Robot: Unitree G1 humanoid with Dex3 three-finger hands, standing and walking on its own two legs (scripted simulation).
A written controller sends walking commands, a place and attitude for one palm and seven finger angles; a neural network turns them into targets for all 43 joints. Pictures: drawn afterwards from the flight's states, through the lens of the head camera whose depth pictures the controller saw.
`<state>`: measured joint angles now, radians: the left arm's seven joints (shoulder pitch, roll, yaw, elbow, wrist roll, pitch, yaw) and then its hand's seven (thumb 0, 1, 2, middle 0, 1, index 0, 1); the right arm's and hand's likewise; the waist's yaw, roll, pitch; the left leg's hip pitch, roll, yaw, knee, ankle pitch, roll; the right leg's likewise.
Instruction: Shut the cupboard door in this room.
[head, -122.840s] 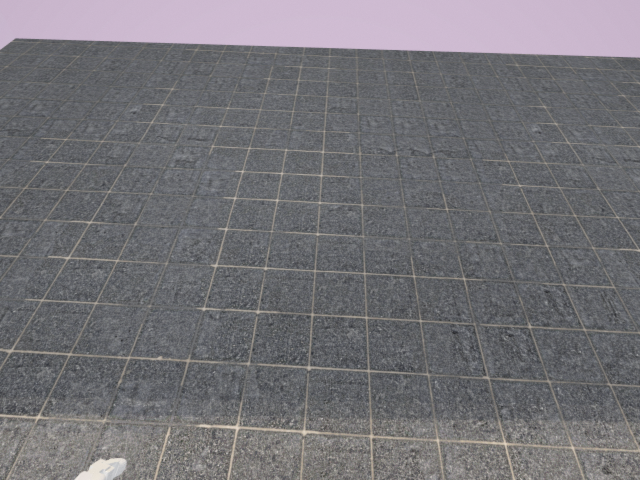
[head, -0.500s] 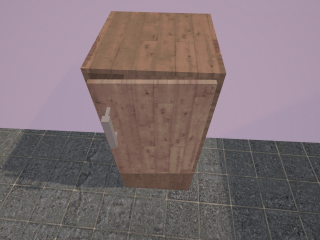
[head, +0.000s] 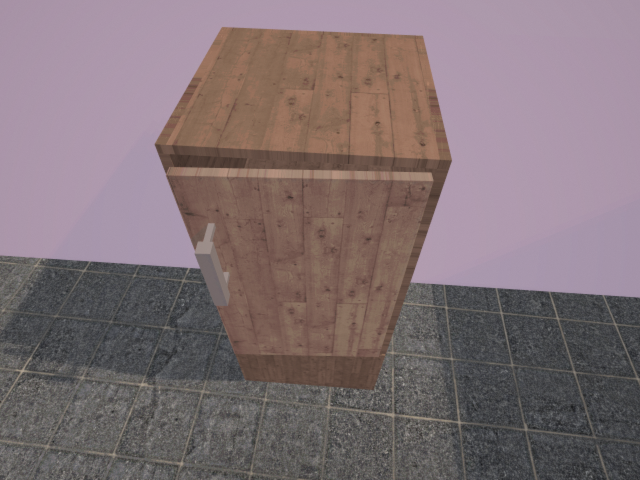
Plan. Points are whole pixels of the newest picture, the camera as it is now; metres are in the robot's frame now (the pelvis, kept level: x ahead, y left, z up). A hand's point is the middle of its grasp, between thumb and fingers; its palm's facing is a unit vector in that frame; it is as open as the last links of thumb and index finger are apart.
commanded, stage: look again from close up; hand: left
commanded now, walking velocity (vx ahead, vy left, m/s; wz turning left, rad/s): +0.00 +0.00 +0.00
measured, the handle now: (216, 265) +0.44 +0.20 -0.05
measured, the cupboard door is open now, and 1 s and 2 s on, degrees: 3 3 3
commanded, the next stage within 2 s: raise the hand and make a fist in 0.50 s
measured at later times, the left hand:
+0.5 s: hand out of the picture +0.01 +0.19 -0.17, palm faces +0.02 -0.98 -0.22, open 7.4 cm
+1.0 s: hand out of the picture +0.12 +0.18 -0.08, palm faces +0.02 -1.00 +0.03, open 6.3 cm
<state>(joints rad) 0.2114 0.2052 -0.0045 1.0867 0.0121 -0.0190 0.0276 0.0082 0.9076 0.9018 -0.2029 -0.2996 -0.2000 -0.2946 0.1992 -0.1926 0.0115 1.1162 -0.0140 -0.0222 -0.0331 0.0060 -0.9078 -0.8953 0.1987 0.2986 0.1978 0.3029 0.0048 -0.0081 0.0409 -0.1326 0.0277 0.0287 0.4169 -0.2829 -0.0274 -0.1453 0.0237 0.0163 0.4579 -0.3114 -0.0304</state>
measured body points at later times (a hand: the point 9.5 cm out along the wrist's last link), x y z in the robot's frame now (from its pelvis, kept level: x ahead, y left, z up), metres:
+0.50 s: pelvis +0.00 +0.00 +0.00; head +0.01 +0.00 +0.45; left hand +0.01 +0.24 -0.16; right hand +0.02 -0.23 -0.16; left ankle -0.04 +0.14 -0.74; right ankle -0.04 -0.10 -0.74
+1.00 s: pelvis -0.08 +0.00 -0.11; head -0.03 +0.01 +0.34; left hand +0.11 +0.24 -0.08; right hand +0.16 -0.24 -0.14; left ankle -0.04 +0.14 -0.74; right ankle -0.04 -0.10 -0.74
